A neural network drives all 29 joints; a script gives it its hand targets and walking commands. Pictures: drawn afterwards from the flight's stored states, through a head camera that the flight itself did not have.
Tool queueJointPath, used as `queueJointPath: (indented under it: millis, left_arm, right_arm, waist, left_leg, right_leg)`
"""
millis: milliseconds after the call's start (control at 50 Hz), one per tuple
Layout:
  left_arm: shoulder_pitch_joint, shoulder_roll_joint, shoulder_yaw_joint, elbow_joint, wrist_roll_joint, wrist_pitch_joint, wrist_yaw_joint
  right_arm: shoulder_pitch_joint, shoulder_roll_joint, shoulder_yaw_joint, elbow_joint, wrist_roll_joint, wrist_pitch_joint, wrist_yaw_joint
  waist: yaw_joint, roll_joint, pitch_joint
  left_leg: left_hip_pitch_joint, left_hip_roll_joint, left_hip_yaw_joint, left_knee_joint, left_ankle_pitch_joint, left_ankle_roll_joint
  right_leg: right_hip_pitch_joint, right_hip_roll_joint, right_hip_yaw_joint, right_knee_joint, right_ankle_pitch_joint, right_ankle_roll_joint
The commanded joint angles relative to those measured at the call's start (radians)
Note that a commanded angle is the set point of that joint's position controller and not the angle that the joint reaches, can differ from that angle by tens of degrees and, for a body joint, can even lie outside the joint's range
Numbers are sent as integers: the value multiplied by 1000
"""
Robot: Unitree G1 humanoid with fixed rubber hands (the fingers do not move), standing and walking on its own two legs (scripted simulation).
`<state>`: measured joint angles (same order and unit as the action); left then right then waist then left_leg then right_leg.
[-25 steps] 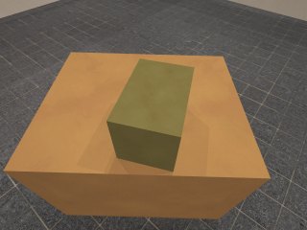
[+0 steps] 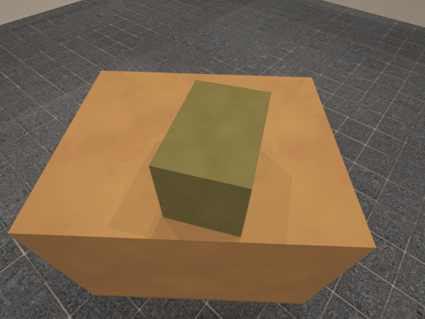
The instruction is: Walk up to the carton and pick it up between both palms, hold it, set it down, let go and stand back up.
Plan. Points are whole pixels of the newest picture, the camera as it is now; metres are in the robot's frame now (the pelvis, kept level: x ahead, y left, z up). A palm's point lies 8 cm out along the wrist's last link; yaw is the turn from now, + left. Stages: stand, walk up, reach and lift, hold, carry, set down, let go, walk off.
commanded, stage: stand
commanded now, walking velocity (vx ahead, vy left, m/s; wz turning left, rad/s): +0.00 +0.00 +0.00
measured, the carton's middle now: (217, 154) +0.50 +0.00 -0.04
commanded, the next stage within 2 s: none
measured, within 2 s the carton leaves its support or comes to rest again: neither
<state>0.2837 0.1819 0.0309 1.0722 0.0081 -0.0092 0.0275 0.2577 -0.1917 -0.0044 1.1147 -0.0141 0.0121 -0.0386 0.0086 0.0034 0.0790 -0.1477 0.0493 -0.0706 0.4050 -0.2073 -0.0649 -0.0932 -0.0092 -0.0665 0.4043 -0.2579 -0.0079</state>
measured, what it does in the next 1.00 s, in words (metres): stands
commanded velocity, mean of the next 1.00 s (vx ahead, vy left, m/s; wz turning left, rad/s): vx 0.00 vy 0.00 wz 0.00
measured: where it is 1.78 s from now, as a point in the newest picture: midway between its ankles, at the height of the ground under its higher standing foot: outside the picture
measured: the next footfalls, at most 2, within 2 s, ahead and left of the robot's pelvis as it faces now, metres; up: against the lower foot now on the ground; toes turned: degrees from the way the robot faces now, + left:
none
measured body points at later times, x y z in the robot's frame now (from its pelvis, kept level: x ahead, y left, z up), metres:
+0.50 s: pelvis +0.00 +0.00 +0.00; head +0.02 +0.00 +0.45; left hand +0.01 +0.23 -0.16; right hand +0.01 -0.24 -0.16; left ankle +0.01 +0.16 -0.74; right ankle -0.02 -0.11 -0.74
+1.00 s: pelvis +0.01 +0.00 +0.00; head +0.02 +0.00 +0.45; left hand +0.01 +0.24 -0.16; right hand +0.01 -0.24 -0.16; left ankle +0.01 +0.16 -0.74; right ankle -0.02 -0.11 -0.74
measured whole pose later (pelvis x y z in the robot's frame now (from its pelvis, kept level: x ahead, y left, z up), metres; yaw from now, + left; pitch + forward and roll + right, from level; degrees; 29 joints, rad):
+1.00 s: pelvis +0.01 +0.00 +0.00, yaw +0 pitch -3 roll +0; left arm 0.28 0.18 0.04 1.07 0.00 -0.01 0.03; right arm 0.26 -0.18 0.01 1.12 -0.02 0.01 -0.04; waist 0.00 0.01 0.08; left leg -0.16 0.06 -0.06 0.42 -0.22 -0.07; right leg -0.10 0.00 -0.07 0.41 -0.27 -0.01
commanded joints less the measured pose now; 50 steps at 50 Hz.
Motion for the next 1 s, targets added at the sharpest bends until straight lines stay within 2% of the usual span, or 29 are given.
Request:
queueJointPath:
  millis: [0,40,60,140,180,200,220,260,280,300,320,340,380,420,440,480,500,520,560,640,660,700,740,760,820,860,880,940,980]
  left_arm:
    - [90,126,20,-13,2,-7,12]
    - [40,126,26,-43,0,-10,11]
    - [63,94,23,-39,-8,-14,5]
    - [124,98,20,-30,-5,-17,5]
    - [121,120,16,-22,3,-15,8]
    - [87,106,19,-25,-3,-11,6]
    - [43,162,32,-61,2,-12,8]
    - [81,62,-4,-19,-2,-11,5]
    - [44,97,14,-38,-1,-8,4]
    - [82,83,5,-30,-9,-14,9]
    - [99,99,20,-28,-10,-13,7]
    - [92,100,17,-19,1,-5,6]
    - [96,79,17,-23,-10,-6,14]
    - [63,61,14,-25,2,-6,7]
    - [110,104,22,-21,-2,-3,12]
    - [58,69,13,-20,-6,-6,12]
    - [78,59,13,-25,0,-1,9]
    - [50,60,5,-20,-4,5,7]
    - [37,115,27,-42,1,-6,13]
    - [114,59,10,-6,-5,-10,7]
    - [97,112,24,-28,-5,-15,7]
    - [79,82,11,-21,6,-10,5]
    - [63,145,23,-30,-5,-9,8]
    - [52,126,32,-31,-11,-13,7]
    - [68,111,31,-35,-9,-12,6]
    - [24,75,16,-47,-6,-17,1]
    - [70,58,7,-31,-7,-15,10]
    - [74,127,36,-27,-9,-11,10]
    - [92,120,31,-29,2,-5,11]
  right_arm:
    - [50,-101,-17,-34,-3,-14,0]
    - [30,-84,-11,-36,1,-11,-6]
    - [70,-88,-7,-26,-2,-15,-12]
    - [60,-76,-3,-20,0,-14,-12]
    - [83,-111,-22,-20,-3,-14,-11]
    - [82,-94,-13,-15,0,-13,-12]
    - [37,-128,-20,-30,-13,-9,-9]
    - [93,-102,-18,-4,8,-12,-8]
    - [56,-134,-35,-25,-1,-17,-2]
    - [52,-104,-18,-21,0,-18,4]
    - [39,-90,-12,-37,-5,-22,-1]
    - [67,-89,-15,-25,-11,-19,-3]
    - [90,-89,-14,-5,-1,-17,-13]
    - [60,-83,-20,-30,5,-20,-9]
    - [62,-59,-9,-17,1,-10,-11]
    - [62,-82,-12,-32,-5,-14,-16]
    - [40,-76,-11,-35,-5,-12,-15]
    - [50,-67,-13,-34,3,-11,-9]
    - [55,-84,-18,-57,-4,-13,-10]
    - [107,-68,-11,-11,-3,-14,-6]
    - [88,-88,-13,-19,-13,-16,-7]
    - [64,-111,-27,-32,1,-18,-11]
    - [49,-144,-34,-30,-4,-15,-10]
    - [91,-97,-17,-25,-1,-25,-11]
    - [105,-55,-1,-19,-12,-14,-12]
    - [91,-60,2,-9,-4,-8,-10]
    - [76,-97,-9,-12,-7,-9,-4]
    - [90,-76,-3,-30,-6,-11,-7]
    - [68,-139,-21,-29,-7,-13,-14]
  waist:
    - [-2,16,44]
    - [-9,-47,29]
    - [-9,40,14]
    - [28,-26,-17]
    - [-5,-33,6]
    - [-14,16,9]
    - [-11,-23,43]
    - [-27,52,24]
    - [-20,-23,33]
    - [-14,19,6]
    - [18,-20,-1]
    - [3,-45,-16]
    - [16,38,-19]
    - [-11,15,0]
    - [20,12,-28]
    - [-9,19,21]
    - [18,-14,-17]
    - [-15,52,-18]
    - [-20,-16,42]
    - [-4,18,32]
    - [11,-25,28]
    - [-5,33,-8]
    - [8,-48,14]
    - [-22,0,-7]
    - [-1,14,-18]
    - [-17,-53,25]
    - [-7,45,-18]
    - [-17,-9,13]
    - [4,83,31]
  left_leg:
    - [-38,35,0,-62,109,70]
    - [-33,33,4,-51,115,54]
    - [-26,40,-2,-44,98,69]
    - [-16,50,-6,-35,186,65]
    - [-2,47,2,-38,185,72]
    - [-11,48,12,-24,170,68]
    - [-43,47,9,-37,140,69]
    - [-18,38,12,-48,149,63]
    - [-24,48,-5,-34,163,69]
    - [-20,53,-8,-34,179,67]
    - [-48,47,0,-29,144,63]
    - [-21,34,5,-47,123,62]
    - [-46,36,22,-28,167,61]
    - [-10,49,-4,-39,180,62]
    - [-3,41,8,-42,168,61]
    - [-19,39,6,-38,183,64]
    - [-4,56,-6,-39,164,64]
    - [-17,42,21,-30,123,69]
    - [-38,54,2,-45,166,56]
    - [-36,44,10,-25,161,66]
    - [-45,41,13,-46,164,53]
    - [-41,42,9,-35,138,55]
    - [-72,35,8,-53,116,62]
    - [-12,38,20,-31,148,61]
    - [-11,47,7,-37,186,65]
    - [-19,44,7,-26,147,60]
    - [-35,46,18,-37,155,63]
    - [-17,41,32,-31,157,50]
    - [-56,42,25,-39,162,58]
  right_leg:
    - [-49,-94,77,-97,124,-15]
    - [-47,-91,80,-103,110,-15]
    - [-37,-101,91,-112,117,-21]
    - [7,-97,64,-76,210,-13]
    - [-25,-111,73,-75,255,-12]
    - [-45,-100,87,-79,234,-22]
    - [-56,-93,67,-79,215,-14]
    - [-67,-91,79,-72,177,-21]
    - [-87,-90,67,-78,126,-24]
    - [-42,-93,73,-63,168,-24]
    - [-16,-96,78,-62,162,-12]
    - [-34,-90,68,-65,123,-18]
    - [-11,-95,75,-48,174,-19]
    - [-61,-104,88,-60,156,-35]
    - [-26,-94,67,-63,149,-19]
    - [-56,-95,82,-72,158,-19]
    - [-35,-94,65,-88,142,-19]
    - [-38,-90,77,-94,150,-24]
    - [-52,-97,74,-62,166,-20]
    - [-32,-97,87,-81,175,-18]
    - [-24,-102,74,-69,154,-25]
    - [6,-106,89,-88,149,-39]
    - [-4,-90,60,-92,152,-12]
    - [-21,-99,84,-86,195,-21]
    - [-25,-101,59,-74,211,-29]
    - [-58,-87,67,-97,165,-23]
    - [-9,-95,63,-85,206,-23]
    - [-37,-100,77,-70,174,-27]
    - [-16,-100,67,-76,190,-23]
